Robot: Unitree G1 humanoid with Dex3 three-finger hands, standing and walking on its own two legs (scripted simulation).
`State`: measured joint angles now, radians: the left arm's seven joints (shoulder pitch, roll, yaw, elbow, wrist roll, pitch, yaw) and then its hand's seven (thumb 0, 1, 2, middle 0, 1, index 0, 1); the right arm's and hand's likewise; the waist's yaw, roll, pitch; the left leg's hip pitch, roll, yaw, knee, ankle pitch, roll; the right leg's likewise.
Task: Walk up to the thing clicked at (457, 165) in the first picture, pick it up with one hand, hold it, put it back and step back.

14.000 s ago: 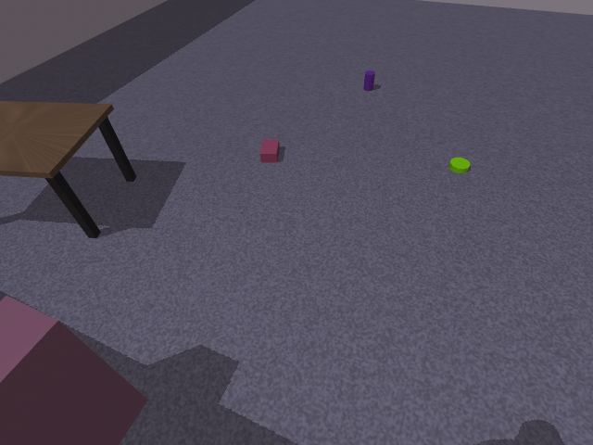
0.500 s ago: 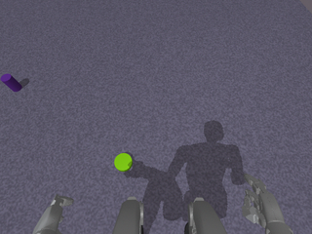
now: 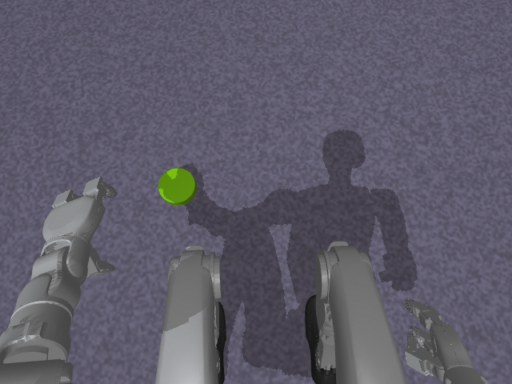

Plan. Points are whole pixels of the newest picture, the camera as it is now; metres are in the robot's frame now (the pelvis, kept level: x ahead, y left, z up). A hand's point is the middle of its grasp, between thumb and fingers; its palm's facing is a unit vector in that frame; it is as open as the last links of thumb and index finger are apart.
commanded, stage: rise first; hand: left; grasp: from above
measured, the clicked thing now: (178, 187) +0.52 +0.24 -0.41
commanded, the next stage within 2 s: none
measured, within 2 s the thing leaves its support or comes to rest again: neither
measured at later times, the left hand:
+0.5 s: hand (122, 209) +0.42 +0.31 -0.23, palm faces -0.47 -0.02 -0.88, open 14.4 cm
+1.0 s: hand (137, 201) +0.44 +0.30 -0.28, palm faces -0.47 -0.04 -0.88, open 14.2 cm
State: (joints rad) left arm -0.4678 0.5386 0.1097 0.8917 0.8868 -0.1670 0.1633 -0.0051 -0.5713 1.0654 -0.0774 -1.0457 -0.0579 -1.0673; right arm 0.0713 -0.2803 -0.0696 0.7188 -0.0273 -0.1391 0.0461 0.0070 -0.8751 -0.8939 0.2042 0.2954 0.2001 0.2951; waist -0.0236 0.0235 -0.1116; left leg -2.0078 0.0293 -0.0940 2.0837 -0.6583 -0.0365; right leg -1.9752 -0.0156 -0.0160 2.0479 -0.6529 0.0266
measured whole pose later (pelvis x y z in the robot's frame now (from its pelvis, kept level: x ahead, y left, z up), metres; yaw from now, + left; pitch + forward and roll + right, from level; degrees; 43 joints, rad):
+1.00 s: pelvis +0.01 +0.01 -0.10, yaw -4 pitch +34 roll -7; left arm -0.87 0.72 0.14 1.43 1.30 -0.27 0.45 0.00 -0.55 1.02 -0.08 -1.01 -0.08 -1.01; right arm 0.10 -0.26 0.00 0.78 -0.16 -0.04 0.13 0.00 -0.90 -0.90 0.20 0.29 0.20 0.29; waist -0.18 -0.02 -0.05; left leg -2.32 0.01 -0.15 2.42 -0.70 -0.03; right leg -2.26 0.00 -0.03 2.34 -0.69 0.05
